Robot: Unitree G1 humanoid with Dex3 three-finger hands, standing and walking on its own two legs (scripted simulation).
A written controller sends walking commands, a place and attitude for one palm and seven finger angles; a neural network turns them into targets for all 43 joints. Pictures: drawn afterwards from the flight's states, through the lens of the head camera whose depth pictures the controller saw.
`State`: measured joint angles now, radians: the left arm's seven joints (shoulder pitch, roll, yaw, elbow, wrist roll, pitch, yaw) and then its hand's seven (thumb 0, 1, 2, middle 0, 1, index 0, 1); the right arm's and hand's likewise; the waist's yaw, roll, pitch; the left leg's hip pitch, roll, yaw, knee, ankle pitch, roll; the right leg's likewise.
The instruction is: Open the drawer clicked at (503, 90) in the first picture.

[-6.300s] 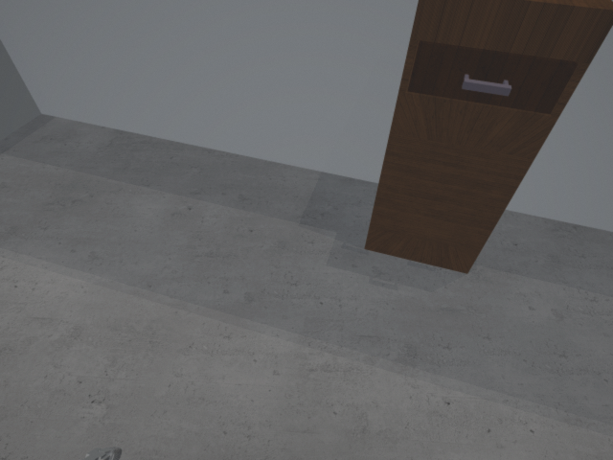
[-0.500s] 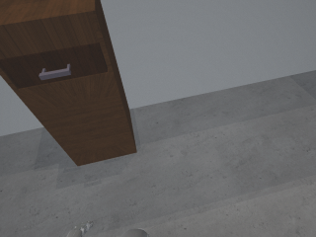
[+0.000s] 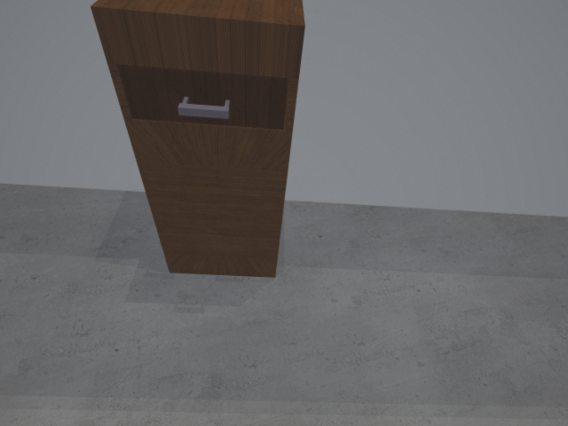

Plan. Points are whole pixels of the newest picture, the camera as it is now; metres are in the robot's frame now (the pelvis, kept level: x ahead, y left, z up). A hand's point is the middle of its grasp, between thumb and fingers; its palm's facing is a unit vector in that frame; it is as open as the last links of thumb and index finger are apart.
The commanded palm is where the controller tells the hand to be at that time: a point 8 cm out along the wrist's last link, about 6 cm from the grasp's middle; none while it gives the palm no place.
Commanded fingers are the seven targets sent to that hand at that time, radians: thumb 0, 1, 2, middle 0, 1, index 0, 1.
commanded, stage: take the last steps up to it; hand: left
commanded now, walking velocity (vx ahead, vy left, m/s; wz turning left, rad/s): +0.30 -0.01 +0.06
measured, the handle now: (205, 106) +0.78 +0.26 +0.03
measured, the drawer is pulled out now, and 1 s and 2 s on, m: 0.00 0.00 0.00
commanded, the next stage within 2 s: come to a stop and stand still in 0.72 s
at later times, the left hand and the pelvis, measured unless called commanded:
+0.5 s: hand (213, 396) +0.20 +0.12 -0.16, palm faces +0.09 -0.97 -0.21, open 7.2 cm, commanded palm none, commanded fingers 0.00 0.90 0.90 -0.20 -0.30 -0.20 -0.30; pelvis +0.12 -0.05 -0.01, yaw +3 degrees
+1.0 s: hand (196, 422) +0.17 +0.15 -0.19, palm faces +0.13 -0.98 -0.12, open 7.4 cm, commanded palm none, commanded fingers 0.00 0.90 0.90 -0.20 -0.30 -0.20 -0.30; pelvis +0.24 +0.00 -0.01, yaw +2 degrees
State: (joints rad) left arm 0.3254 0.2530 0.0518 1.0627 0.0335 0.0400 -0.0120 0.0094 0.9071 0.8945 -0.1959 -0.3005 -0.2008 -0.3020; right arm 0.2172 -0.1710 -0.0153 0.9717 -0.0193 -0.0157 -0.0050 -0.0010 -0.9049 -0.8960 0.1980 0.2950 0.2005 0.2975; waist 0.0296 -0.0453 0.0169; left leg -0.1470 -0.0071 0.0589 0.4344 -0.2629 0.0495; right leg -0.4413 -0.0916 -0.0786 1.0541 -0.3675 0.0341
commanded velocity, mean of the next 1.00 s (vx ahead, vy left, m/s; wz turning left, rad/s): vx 0.13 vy -0.03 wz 0.03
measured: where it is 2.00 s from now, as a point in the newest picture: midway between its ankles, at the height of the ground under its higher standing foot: outside the picture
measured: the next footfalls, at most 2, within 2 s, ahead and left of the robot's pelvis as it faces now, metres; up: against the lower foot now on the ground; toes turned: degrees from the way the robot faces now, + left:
right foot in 0.36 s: +0.19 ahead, -0.14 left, +0.00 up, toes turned -7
left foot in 0.86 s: +0.32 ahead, +0.10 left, +0.00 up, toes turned +10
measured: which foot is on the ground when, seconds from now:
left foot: down 0.00-0.38, up 0.40-0.84, down 0.86-1.00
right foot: up 0.00-0.34, down 0.36-0.86, up 0.88-1.00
